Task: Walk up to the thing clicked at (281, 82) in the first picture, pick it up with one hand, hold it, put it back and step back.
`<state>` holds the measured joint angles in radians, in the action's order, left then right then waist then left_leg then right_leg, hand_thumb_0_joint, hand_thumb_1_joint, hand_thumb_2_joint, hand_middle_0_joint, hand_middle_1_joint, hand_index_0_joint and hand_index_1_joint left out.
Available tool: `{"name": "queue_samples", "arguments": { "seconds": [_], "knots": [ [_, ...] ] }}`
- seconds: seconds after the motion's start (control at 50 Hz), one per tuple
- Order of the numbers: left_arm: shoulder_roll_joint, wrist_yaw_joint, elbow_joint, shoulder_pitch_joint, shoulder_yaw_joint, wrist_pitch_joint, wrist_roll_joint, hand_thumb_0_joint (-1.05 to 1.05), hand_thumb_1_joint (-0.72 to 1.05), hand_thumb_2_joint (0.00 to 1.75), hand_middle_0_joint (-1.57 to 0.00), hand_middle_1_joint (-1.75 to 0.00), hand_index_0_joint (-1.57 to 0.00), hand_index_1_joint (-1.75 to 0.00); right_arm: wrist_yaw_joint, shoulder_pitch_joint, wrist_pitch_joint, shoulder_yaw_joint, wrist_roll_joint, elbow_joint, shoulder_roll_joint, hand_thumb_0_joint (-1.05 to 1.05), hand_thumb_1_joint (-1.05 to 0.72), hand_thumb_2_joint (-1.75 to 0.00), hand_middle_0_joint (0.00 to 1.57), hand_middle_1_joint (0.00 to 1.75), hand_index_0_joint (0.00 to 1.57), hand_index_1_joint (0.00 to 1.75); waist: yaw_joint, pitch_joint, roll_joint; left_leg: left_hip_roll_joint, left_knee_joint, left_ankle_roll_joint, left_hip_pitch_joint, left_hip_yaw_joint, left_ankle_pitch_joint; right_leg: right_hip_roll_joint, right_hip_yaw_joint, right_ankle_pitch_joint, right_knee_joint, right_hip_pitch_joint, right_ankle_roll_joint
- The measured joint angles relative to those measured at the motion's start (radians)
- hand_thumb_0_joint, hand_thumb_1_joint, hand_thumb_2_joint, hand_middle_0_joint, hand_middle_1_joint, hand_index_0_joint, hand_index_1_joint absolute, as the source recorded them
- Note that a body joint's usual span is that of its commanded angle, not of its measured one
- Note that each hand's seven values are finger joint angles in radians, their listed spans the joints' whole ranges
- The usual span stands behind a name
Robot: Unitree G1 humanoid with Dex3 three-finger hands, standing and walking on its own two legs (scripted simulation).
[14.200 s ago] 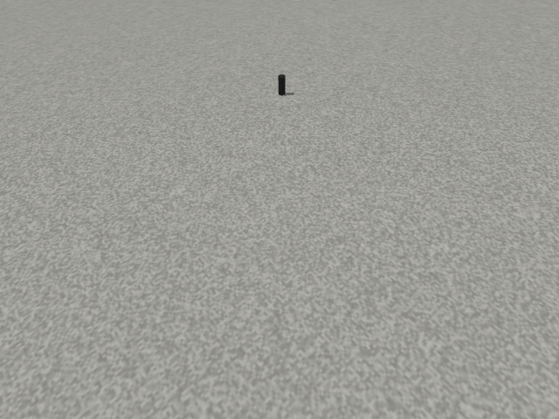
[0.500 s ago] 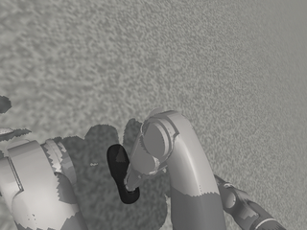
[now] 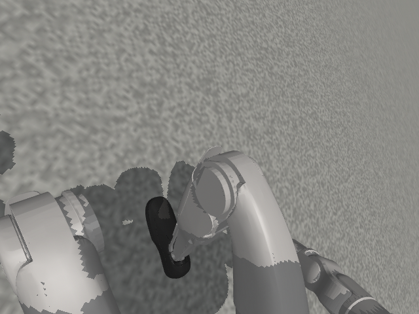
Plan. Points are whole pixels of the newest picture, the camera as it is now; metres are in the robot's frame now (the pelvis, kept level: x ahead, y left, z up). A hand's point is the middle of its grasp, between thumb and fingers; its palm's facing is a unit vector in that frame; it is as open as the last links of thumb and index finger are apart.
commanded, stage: close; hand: left
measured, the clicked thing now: out of the picture +0.44 +0.26 -0.22
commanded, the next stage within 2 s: settle in 0.08 s
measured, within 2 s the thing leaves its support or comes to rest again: leaves its support in 0.54 s
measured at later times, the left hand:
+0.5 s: hand out of the picture +0.43 +0.25 -0.20, palm faces +0.28 -0.96 +0.00, open 6.3 cm
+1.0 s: hand out of the picture +0.42 +0.29 -0.08, palm faces +0.25 -0.97 -0.05, open 6.3 cm
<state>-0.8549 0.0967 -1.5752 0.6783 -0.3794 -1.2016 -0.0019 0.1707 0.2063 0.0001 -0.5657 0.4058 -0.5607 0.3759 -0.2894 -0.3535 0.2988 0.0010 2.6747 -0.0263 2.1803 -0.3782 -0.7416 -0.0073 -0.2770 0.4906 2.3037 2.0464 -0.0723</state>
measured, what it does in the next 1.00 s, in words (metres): stands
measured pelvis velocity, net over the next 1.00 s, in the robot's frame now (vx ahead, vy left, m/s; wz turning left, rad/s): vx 0.01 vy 0.00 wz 0.07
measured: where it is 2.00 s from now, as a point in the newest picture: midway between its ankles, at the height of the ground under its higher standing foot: (126, 287)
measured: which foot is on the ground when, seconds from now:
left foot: down 0.00-1.00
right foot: down 0.00-1.00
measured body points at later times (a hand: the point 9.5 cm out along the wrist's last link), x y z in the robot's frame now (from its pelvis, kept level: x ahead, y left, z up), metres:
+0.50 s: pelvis +0.00 +0.00 +0.00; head +0.24 +0.20 +0.31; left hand +0.41 +0.30 -0.20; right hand +0.17 -0.24 -0.02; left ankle +0.08 +0.11 -0.26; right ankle +0.18 -0.13 -0.26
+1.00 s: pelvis +0.01 +0.00 +0.03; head +0.20 +0.18 +0.39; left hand +0.40 +0.34 -0.08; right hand +0.19 -0.24 -0.03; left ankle +0.08 +0.11 -0.26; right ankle +0.18 -0.13 -0.25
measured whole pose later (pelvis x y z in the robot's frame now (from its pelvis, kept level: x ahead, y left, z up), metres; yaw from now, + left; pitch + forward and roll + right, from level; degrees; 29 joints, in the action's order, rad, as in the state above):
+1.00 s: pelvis +0.01 +0.00 +0.03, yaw +4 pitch +21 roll -17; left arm -0.64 -0.04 -1.09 0.62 -0.28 -0.86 0.05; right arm 0.17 0.03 -0.04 -0.31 0.24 -0.60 0.35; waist -0.20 -0.12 0.13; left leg 0.01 2.54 -0.05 2.22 -0.24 -0.71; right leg -0.05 -0.18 0.53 2.27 2.11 -0.05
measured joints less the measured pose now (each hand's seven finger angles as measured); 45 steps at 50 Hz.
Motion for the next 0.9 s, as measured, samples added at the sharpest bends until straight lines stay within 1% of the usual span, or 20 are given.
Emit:
{"name": "queue_samples", "arguments": {
  "seconds": [0.14,0.24,0.36,0.5,0.58,0.66,0.76,0.86,0.9],
  "knots": [
    [-0.011,-0.001,-0.012,0.013,0.005,0.001,0.010,-0.01,0.24,0.79,-0.76,-0.89,-0.80,-0.91,0.000,-0.002,0.005,-0.006,0.000,-0.005,0.000,0.00,-0.86,-0.90,0.20,0.30,0.21,0.30,-0.007,-0.002,0.000,0.000,0.000,0.000,0.002,0.000,-0.002,0.000,0.001,0.002,0.000,0.002,-0.005],
    [-0.019,-0.006,-0.017,0.028,0.005,-0.002,0.001,0.01,0.16,0.91,-0.85,-1.02,-0.92,-1.07,-0.001,-0.002,0.001,-0.010,0.001,-0.002,0.000,0.00,-0.87,-0.90,0.20,0.30,0.21,0.30,-0.011,-0.003,0.003,0.002,0.001,0.002,0.003,-0.005,-0.005,0.000,-0.003,0.004,0.000,0.002,-0.004],
    [-0.015,-0.010,-0.002,0.028,-0.003,0.005,0.009,0.04,0.10,1.03,-0.87,-1.09,-0.93,-1.12,-0.002,-0.001,-0.002,-0.011,-0.002,0.008,0.005,0.00,-0.88,-0.90,0.20,0.30,0.21,0.30,-0.010,-0.008,0.005,0.005,0.001,0.006,-0.004,-0.010,-0.009,-0.001,-0.006,0.008,-0.001,-0.004,-0.004],
    [0.004,-0.024,0.055,0.011,-0.016,0.031,0.016,0.05,0.07,1.09,-0.89,-1.11,-0.94,-1.12,-0.005,-0.006,-0.004,0.005,-0.010,0.010,0.009,0.00,-0.88,-0.90,0.20,0.30,0.21,0.30,-0.002,-0.009,0.000,0.004,-0.002,0.005,-0.004,-0.004,-0.009,-0.002,-0.002,0.010,-0.001,-0.004,-0.004],
    [0.024,-0.031,0.124,0.001,-0.026,0.061,0.012,0.05,0.06,1.10,-0.90,-1.11,-0.94,-1.12,-0.003,-0.023,-0.009,0.028,-0.016,0.004,0.003,0.00,-0.88,-0.90,0.20,0.30,0.21,0.30,0.011,0.005,-0.008,0.004,-0.008,0.003,0.000,0.006,-0.006,-0.005,0.004,0.012,-0.001,0.002,-0.002],
    [0.048,-0.038,0.202,-0.006,-0.014,0.105,0.008,0.05,0.06,1.10,-0.90,-1.11,-0.94,-1.12,0.000,-0.051,-0.017,0.062,-0.030,-0.004,-0.008,0.00,-0.88,-0.90,0.20,0.30,0.21,0.30,0.027,0.035,-0.026,0.005,-0.023,0.002,0.007,0.022,-0.001,-0.011,0.014,0.016,-0.004,0.010,0.004],
    [0.088,-0.058,0.302,-0.023,0.025,0.177,0.013,0.05,0.05,1.11,-0.90,-1.11,-0.95,-1.12,0.004,-0.090,-0.027,0.112,-0.062,-0.016,-0.021,0.00,-0.88,-0.90,0.20,0.30,0.21,0.30,0.044,0.091,-0.065,0.008,-0.051,-0.002,0.016,0.050,0.006,-0.023,0.032,0.026,-0.013,0.020,0.009],
    [0.140,-0.082,0.389,-0.038,0.066,0.253,0.031,0.05,0.05,1.11,-0.91,-1.10,-0.95,-1.11,0.003,-0.127,-0.032,0.171,-0.107,-0.026,-0.026,0.00,-0.88,-0.90,0.21,0.30,0.21,0.30,0.062,0.157,-0.111,0.008,-0.086,-0.011,0.028,0.086,0.017,-0.034,0.056,0.033,-0.025,0.035,0.015],
    [0.162,-0.095,0.421,-0.042,0.075,0.281,0.035,0.05,0.04,1.12,-0.91,-1.10,-0.96,-1.11,0.002,-0.140,-0.032,0.194,-0.125,-0.029,-0.027,0.00,-0.88,-0.90,0.21,0.30,0.21,0.30,0.069,0.179,-0.128,0.008,-0.100,-0.014,0.031,0.101,0.021,-0.038,0.066,0.036,-0.030,0.041,0.020]
  ]
}}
